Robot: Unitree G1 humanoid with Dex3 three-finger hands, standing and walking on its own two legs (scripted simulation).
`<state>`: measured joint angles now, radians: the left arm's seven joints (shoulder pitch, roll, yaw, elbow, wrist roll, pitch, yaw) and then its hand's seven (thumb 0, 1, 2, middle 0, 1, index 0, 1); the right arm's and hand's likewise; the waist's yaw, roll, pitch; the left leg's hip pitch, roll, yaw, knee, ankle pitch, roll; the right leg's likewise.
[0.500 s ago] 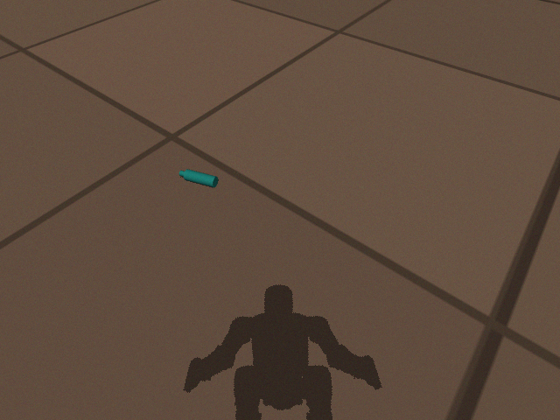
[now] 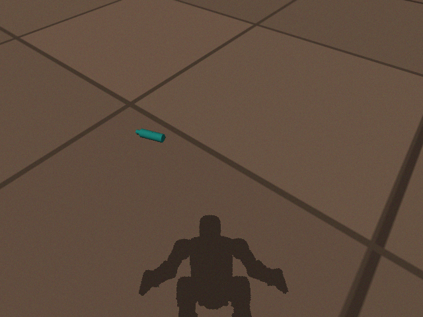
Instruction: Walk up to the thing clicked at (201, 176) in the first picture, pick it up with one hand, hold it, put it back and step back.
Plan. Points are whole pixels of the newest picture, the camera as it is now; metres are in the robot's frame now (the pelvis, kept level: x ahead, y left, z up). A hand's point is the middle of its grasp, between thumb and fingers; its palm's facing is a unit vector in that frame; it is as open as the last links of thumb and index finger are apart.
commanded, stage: stand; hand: left
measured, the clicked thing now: (149, 134) +1.33 +0.44 -0.75
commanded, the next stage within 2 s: walk up in 0.62 s
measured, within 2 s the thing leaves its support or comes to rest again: neither
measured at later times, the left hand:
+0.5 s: hand out of the picture +0.08 +0.26 -0.16, palm faces -0.03 -0.94 -0.34, open 7.3 cm
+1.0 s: hand out of the picture +0.12 +0.42 -0.17, palm faces -0.10 -0.87 -0.48, open 7.4 cm
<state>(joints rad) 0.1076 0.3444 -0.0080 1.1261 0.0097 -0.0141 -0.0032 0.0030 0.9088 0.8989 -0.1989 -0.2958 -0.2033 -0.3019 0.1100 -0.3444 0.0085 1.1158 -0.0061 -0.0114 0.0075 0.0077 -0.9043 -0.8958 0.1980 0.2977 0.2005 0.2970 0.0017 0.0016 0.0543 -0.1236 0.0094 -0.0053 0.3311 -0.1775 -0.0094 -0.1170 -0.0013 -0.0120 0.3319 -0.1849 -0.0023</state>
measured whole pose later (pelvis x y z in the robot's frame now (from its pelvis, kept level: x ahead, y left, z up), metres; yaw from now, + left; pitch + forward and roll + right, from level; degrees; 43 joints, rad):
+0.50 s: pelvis +0.01 +0.01 +0.00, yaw +0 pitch -2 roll +0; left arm 0.11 0.35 -0.01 1.13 0.01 -0.01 0.00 0.00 0.91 0.90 -0.20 -0.30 -0.20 -0.30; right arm 0.11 -0.34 0.01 1.12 -0.01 -0.01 0.01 0.01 -0.90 -0.90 0.20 0.30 0.20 0.30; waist 0.00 0.00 0.05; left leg -0.11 0.00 0.00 0.32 -0.18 0.00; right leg -0.10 -0.01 -0.01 0.32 -0.19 0.01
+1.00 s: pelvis +0.08 +0.11 -0.03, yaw -5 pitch -2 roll +1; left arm 0.32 0.48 0.08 1.03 0.03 -0.04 0.01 0.01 0.91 0.90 -0.20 -0.30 -0.21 -0.30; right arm 0.19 -0.45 -0.14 0.90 -0.06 -0.01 0.11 0.01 -0.91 -0.90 0.20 0.30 0.20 0.30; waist 0.00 -0.02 0.07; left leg -0.39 0.05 0.02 0.68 -0.24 -0.03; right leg -0.23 -0.10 0.14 0.81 -0.51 -0.03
